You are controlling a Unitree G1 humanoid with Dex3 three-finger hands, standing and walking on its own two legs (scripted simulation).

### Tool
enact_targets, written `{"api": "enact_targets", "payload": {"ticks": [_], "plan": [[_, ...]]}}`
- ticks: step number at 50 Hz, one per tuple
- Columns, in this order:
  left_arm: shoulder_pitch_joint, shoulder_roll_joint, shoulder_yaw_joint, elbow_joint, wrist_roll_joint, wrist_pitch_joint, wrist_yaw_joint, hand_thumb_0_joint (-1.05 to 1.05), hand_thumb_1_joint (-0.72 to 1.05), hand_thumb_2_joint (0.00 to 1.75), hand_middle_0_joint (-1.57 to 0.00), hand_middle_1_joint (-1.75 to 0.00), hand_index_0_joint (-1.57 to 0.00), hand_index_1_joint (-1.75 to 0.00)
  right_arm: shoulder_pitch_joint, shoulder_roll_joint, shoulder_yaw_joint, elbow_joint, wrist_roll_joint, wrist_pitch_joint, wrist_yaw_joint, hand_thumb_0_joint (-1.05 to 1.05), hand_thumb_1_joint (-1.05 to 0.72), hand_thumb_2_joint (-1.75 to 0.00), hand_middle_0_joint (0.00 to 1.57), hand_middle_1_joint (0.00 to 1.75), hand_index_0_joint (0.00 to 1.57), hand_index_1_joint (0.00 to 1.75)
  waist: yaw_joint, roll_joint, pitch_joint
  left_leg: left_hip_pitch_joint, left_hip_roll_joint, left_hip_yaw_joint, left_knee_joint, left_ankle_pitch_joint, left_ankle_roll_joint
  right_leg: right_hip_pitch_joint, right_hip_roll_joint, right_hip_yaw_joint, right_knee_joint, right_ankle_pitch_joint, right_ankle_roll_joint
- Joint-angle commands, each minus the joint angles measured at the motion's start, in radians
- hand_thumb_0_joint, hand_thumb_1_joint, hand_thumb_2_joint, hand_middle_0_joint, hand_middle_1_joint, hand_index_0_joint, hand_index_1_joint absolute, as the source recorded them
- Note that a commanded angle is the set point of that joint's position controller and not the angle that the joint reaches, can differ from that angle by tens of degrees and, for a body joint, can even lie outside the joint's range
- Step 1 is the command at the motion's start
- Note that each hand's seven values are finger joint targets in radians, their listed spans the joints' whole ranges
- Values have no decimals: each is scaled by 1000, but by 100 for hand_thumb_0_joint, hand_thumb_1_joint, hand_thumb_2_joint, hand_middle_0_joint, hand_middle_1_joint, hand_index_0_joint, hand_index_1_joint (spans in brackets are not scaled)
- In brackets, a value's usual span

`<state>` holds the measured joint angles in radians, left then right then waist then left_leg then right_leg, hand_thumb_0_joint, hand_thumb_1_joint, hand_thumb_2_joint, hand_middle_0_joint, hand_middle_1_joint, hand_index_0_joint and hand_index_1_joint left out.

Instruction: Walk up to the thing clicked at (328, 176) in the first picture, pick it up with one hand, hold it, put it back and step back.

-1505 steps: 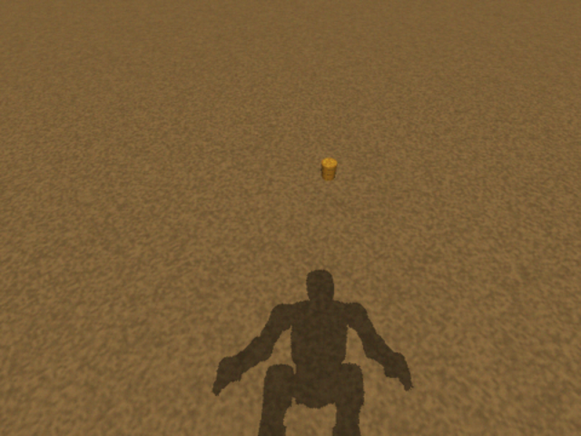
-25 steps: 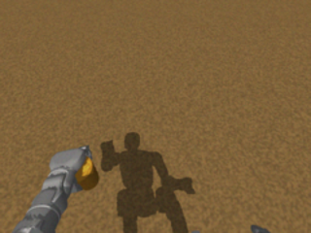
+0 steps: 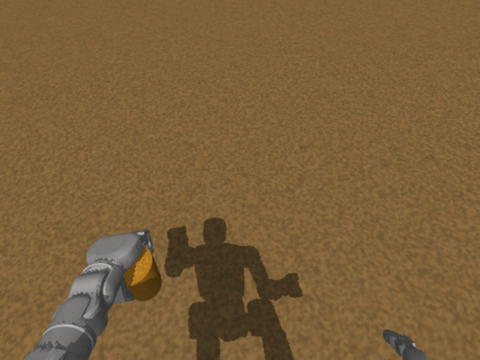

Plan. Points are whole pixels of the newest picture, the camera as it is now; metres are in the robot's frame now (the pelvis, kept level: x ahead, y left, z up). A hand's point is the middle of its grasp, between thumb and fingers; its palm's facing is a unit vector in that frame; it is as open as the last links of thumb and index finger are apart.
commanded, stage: hold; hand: left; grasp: from above
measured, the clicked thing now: (138, 275) +0.32 +0.22 -0.09
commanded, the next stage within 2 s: crouch in 1.42 s
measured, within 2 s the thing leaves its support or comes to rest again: neither
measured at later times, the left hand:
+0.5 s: hand (130, 274) +0.30 +0.21 -0.02, palm faces -0.43 -0.06 -0.90, open 10.6 cm
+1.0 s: hand (128, 275) +0.29 +0.21 -0.01, palm faces -0.43 -0.07 -0.90, open 10.6 cm
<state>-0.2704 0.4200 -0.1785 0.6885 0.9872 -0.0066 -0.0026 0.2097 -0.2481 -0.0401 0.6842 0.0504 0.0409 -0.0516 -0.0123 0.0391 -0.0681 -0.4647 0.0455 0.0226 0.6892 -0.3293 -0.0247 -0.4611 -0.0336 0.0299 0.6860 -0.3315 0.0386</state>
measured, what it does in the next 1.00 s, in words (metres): stands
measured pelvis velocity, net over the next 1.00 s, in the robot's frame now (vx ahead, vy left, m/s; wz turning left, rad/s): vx -0.01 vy -0.01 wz -0.01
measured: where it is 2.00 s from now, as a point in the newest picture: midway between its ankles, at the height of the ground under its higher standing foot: outside the picture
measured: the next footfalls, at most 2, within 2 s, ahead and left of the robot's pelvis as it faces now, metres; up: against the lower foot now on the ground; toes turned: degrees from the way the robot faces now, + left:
none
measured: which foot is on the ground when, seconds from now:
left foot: down 0.00-1.00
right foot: down 0.00-1.00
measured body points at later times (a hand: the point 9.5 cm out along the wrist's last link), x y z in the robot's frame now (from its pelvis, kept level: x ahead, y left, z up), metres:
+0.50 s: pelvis +0.00 -0.01 +0.01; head +0.01 -0.03 +0.46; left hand +0.31 +0.22 +0.03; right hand +0.14 -0.27 -0.11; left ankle +0.01 +0.13 -0.72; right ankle +0.01 -0.15 -0.72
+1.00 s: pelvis -0.01 -0.01 +0.02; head -0.01 -0.04 +0.47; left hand +0.31 +0.21 +0.05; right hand +0.15 -0.26 -0.09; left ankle +0.01 +0.13 -0.72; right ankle +0.01 -0.15 -0.72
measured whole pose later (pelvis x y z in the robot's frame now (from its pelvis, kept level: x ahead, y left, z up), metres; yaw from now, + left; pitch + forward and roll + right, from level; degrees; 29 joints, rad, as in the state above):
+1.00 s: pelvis -0.01 -0.01 +0.02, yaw -1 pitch +1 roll +1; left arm -0.23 0.41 -0.21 0.57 0.97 0.02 -0.08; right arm 0.17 -0.25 -0.02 0.66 0.06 0.07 -0.07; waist 0.01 0.05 -0.02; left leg -0.28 0.05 0.04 0.49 -0.23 -0.03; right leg -0.30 -0.03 0.04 0.54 -0.25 0.03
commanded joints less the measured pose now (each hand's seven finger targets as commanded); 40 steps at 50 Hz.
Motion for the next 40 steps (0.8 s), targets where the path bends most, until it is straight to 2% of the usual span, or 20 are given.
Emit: {"api": "enact_targets", "payload": {"ticks": [1,2,3,4,5,7,8,9,11,12,13,18,19,22,23,26,27,28,36,40], "plan": [[-301,217,95,-207,4,-10,24,0,45,98,-69,-118,-77,-109,-43,-136,-47,-122,4,-34,-8,0,-90,-90,20,30,20,30,4,-5,-265,187,-55,15,-91,293,25,112,64,-30,-99,258,-36],[-314,209,87,-220,3,-12,24,0,45,99,-68,-118,-77,-110,-48,-134,-45,-123,4,-34,-9,0,-90,-89,20,30,20,30,-1,-3,-270,193,-57,15,-91,297,27,111,62,-28,-103,267,-34],[-315,219,99,-228,1,-10,27,0,46,99,-68,-120,-77,-111,-51,-135,-45,-123,4,-32,-10,0,-90,-90,20,30,20,30,7,-8,-270,192,-57,13,-94,293,27,114,62,-27,-109,262,-32],[-292,203,91,-210,2,-6,25,0,45,99,-67,-120,-75,-111,-45,-133,-44,-124,5,-31,-10,0,-90,-90,20,30,20,30,-2,-19,-256,187,-57,16,-95,285,28,114,63,-26,-109,257,-32],[-292,216,100,-218,0,-3,30,0,45,98,-68,-118,-76,-110,-54,-135,-45,-124,5,-30,-10,0,-90,-89,20,30,20,30,9,-9,-253,192,-56,16,-105,284,27,118,62,-29,-116,254,-33],[-293,193,80,-216,3,4,28,0,46,98,-69,-119,-77,-110,-56,-134,-45,-131,8,-28,-8,0,-90,-90,20,30,20,30,1,-25,-246,200,-57,19,-112,281,29,122,61,-28,-121,252,-33],[-287,206,90,-221,5,7,26,0,46,97,-68,-119,-77,-110,-62,-134,-45,-127,7,-25,-8,0,-90,-90,20,30,20,30,14,-19,-250,203,-58,21,-113,293,29,131,60,-28,-127,264,-31],[-284,198,83,-211,3,11,24,0,45,99,-67,-121,-76,-112,-57,-134,-45,-127,7,-23,-8,0,-90,-90,20,30,20,30,3,-31,-258,206,-59,23,-110,300,33,136,60,-26,-127,280,-28],[-302,206,82,-238,2,17,22,0,44,99,-68,-120,-76,-112,-66,-135,-44,-131,9,-19,-7,0,-90,-90,20,30,20,30,15,-16,-250,220,-59,25,-125,304,30,143,59,-26,-137,278,-29],[-303,209,87,-234,1,17,18,0,44,98,-66,-120,-74,-111,-62,-137,-44,-131,8,-19,-7,0,-90,-90,20,30,20,30,4,-17,-244,220,-58,26,-127,285,31,140,59,-25,-143,259,-29],[-291,189,72,-218,0,20,13,0,41,97,-65,-120,-74,-111,-66,-132,-41,-127,9,-18,-7,0,-90,-90,20,30,20,30,10,-28,-235,220,-56,22,-137,286,31,143,61,-28,-141,258,-32],[-297,194,73,-243,-4,18,1,0,41,96,-64,-120,-73,-111,-83,-134,-37,-146,11,-14,-9,0,-90,-90,20,30,20,30,15,-16,-214,232,-58,26,-165,251,33,144,59,-26,-170,219,-34],[-287,201,85,-236,-4,19,2,0,41,94,-64,-120,-73,-110,-87,-132,-36,-145,11,-14,-9,0,-90,-90,20,30,20,30,20,-22,-204,229,-57,26,-170,241,33,152,59,-27,-177,205,-32],[-286,189,72,-245,-4,24,-2,0,40,93,-63,-121,-72,-111,-97,-129,-33,-152,13,-15,-9,0,-90,-90,20,30,20,30,20,-25,-194,233,-57,26,-184,229,32,153,59,-24,-186,193,-34],[-280,201,88,-250,-5,23,-1,0,40,93,-62,-121,-71,-111,-93,-131,-34,-149,12,-15,-10,0,-90,-90,20,30,20,30,19,-27,-203,239,-58,28,-183,223,34,158,57,-21,-189,190,-32],[-298,189,73,-263,-4,22,-7,0,40,96,-64,-120,-72,-111,-97,-127,-32,-149,12,-15,-11,0,-91,-90,20,30,20,30,14,-38,-215,254,-60,32,-183,249,38,171,54,-19,-196,222,-27],[-290,201,83,-263,-5,23,-8,0,40,95,-64,-120,-72,-111,-104,-127,-33,-152,14,-15,-12,0,-91,-90,20,30,20,30,26,-37,-218,260,-61,33,-187,256,37,184,52,-20,-200,225,-26],[-288,200,83,-264,-7,22,-9,0,39,96,-64,-120,-72,-112,-100,-130,-32,-151,14,-14,-12,0,-91,-90,20,30,20,30,19,-40,-217,264,-62,36,-188,258,39,183,52,-17,-201,232,-26],[-267,190,78,-273,-8,27,-20,0,36,92,-62,-118,-70,-109,-125,-125,-27,-157,16,-13,-15,0,-91,-90,20,30,20,30,30,-27,-174,278,-57,34,-227,220,34,185,57,-23,-230,178,-34],[-301,199,81,-301,-14,28,-29,0,38,95,-63,-120,-71,-111,-128,-122,-25,-157,16,-13,-16,0,-91,-90,20,30,20,30,28,-36,-182,288,-58,36,-229,232,38,197,54,-22,-240,196,-29]]}}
